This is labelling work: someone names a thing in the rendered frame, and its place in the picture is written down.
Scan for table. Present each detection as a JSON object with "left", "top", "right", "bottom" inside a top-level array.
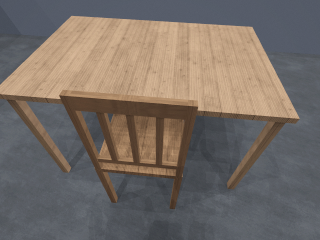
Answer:
[{"left": 0, "top": 16, "right": 300, "bottom": 190}]

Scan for chair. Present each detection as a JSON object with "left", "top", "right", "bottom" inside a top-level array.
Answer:
[{"left": 59, "top": 90, "right": 199, "bottom": 210}]

